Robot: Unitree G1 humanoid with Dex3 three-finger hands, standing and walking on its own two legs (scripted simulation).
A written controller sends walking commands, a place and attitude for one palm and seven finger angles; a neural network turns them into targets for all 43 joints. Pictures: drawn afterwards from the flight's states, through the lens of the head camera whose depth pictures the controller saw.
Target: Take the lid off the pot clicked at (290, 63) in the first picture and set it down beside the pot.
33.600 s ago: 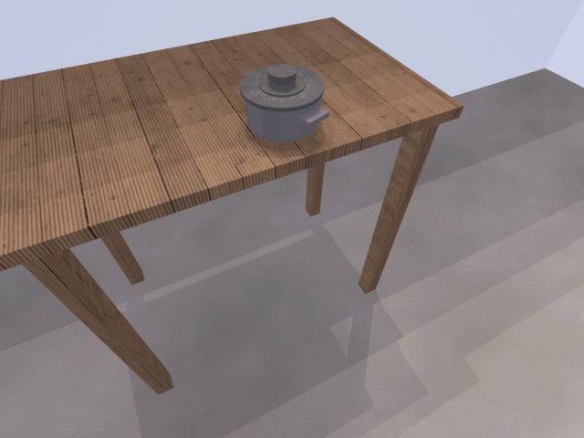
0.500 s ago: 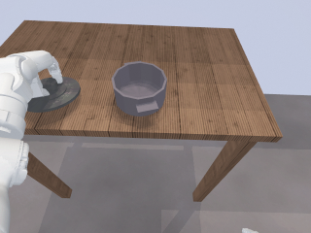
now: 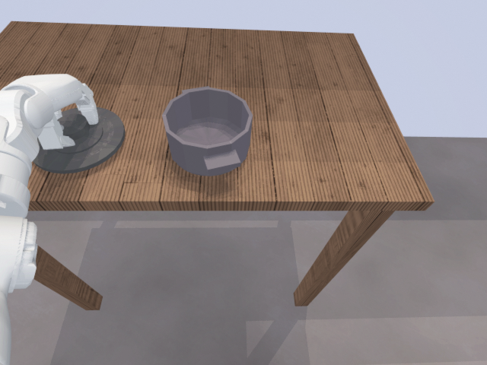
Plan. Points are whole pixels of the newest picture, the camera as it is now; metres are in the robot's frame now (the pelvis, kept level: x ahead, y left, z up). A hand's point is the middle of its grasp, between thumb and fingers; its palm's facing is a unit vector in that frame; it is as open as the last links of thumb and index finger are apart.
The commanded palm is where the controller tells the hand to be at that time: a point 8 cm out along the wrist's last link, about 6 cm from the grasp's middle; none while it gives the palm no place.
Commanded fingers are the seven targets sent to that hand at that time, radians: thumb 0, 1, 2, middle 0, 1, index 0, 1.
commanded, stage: open the fingers wide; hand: left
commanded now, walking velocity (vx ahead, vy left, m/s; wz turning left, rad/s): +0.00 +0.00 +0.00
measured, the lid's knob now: (71, 126) +0.49 +0.28 +0.10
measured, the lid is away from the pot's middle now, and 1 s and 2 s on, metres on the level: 0.23 0.24 0.24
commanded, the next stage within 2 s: raise the empty hand in 0.94 s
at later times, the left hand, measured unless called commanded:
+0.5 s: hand (52, 128) +0.46 +0.29 +0.13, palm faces -0.38 -0.06 -0.92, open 8.9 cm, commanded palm +0.47 +0.29 +0.19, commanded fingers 0.00 -0.04 0.94 -0.54 -0.66 -0.53 -0.66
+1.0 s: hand (59, 124) +0.47 +0.28 +0.13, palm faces -0.37 -0.05 -0.93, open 11.0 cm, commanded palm +0.47 +0.28 +0.19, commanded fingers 0.00 -0.14 0.92 -0.50 -0.58 -0.50 -0.58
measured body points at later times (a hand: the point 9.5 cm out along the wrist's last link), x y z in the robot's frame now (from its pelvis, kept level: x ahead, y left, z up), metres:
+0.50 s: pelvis +0.01 -0.01 +0.00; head +0.07 +0.00 +0.45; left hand +0.48 +0.29 +0.18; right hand +0.07 -0.28 -0.12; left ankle +0.01 +0.05 -0.73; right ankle -0.01 -0.14 -0.73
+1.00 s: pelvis +0.01 +0.00 +0.00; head +0.08 +0.00 +0.45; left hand +0.49 +0.28 +0.18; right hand +0.06 -0.27 -0.12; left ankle +0.01 +0.05 -0.73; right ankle -0.01 -0.14 -0.73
